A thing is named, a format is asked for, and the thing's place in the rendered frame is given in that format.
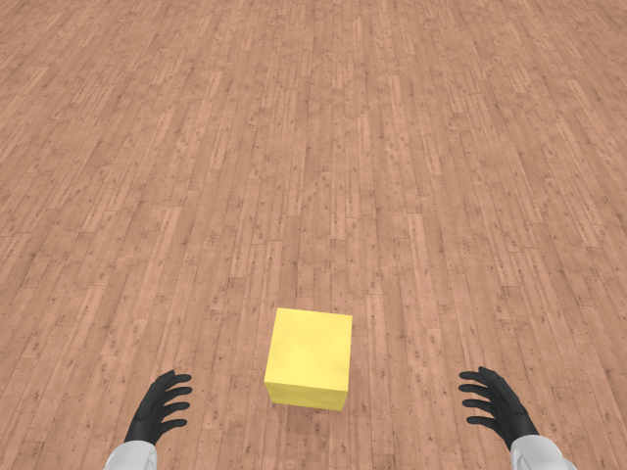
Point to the carton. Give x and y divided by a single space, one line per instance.
309 358

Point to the left robot hand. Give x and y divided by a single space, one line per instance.
146 423

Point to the robot left forearm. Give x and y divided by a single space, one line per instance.
133 455

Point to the right robot hand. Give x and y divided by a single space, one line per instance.
511 420

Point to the robot right forearm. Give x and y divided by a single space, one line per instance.
534 452

